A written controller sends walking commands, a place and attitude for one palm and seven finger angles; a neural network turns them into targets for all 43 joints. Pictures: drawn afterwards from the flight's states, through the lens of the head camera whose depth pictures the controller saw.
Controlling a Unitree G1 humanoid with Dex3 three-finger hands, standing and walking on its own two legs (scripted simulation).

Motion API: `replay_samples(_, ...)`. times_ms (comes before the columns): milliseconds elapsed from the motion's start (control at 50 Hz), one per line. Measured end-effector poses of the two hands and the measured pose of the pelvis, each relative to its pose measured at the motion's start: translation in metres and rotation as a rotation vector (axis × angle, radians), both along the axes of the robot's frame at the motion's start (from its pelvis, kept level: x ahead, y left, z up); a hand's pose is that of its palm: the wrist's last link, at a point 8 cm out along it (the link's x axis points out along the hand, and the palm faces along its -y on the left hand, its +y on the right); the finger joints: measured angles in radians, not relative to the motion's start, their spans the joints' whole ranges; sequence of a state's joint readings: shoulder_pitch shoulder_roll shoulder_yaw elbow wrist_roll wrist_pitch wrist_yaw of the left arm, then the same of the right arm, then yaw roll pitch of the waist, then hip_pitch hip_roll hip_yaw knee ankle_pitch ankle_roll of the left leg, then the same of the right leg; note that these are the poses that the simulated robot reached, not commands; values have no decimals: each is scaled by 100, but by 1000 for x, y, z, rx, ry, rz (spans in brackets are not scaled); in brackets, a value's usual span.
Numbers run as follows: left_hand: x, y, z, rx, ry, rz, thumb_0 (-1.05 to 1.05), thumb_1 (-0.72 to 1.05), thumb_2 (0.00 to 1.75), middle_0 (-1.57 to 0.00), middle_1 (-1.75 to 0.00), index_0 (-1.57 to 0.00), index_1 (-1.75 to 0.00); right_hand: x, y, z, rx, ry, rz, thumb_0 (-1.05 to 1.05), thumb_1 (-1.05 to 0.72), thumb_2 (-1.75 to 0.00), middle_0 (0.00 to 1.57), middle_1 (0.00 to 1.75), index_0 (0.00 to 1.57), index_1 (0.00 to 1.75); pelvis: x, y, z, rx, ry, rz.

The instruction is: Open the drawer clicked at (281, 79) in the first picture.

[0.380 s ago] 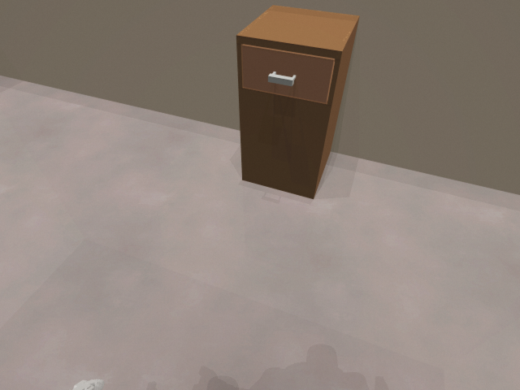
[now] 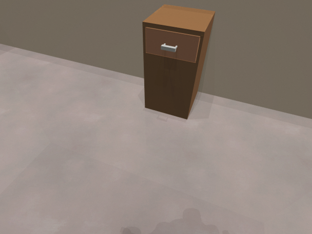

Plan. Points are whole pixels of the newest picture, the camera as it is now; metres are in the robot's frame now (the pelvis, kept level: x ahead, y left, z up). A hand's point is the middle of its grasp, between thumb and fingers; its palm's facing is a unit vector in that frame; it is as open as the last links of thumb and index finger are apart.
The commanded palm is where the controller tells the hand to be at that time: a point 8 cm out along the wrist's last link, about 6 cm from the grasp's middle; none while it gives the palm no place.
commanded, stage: stand and wait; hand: left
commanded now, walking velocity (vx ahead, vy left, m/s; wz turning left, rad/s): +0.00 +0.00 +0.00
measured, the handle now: (169, 47) +1.28 -0.01 -0.11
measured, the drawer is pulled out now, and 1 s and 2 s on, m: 0.00 0.00 0.00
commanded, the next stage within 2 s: look at it before walking up in 0.44 s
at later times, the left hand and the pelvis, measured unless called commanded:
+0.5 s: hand out of the picture +0.06 +0.25 -0.16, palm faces -0.02 -0.94 -0.33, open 7.4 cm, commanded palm none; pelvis -0.01 +0.00 +0.00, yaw +0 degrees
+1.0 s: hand out of the picture +0.08 +0.25 -0.15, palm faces -0.03 -0.94 -0.33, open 7.4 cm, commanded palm none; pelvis +0.01 +0.00 +0.00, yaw +0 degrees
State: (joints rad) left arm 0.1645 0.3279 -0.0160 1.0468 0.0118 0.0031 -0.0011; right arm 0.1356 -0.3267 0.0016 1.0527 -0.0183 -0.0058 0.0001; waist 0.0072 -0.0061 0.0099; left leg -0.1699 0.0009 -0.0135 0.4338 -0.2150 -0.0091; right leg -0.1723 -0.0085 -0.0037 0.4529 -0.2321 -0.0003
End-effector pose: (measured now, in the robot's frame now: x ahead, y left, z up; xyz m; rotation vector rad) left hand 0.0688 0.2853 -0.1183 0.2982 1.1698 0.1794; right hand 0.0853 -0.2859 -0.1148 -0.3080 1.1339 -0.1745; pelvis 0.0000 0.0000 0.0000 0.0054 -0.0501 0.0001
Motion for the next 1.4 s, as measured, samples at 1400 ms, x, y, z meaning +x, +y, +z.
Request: replay_samples(1400,-19,-18,-28,-97,107,90,1,91,90,-20,-30,-20,-30,-18,35,-21,49,179,-21,1,-91,-90,20,30,20,30,43,10,-6,-28,29,40)
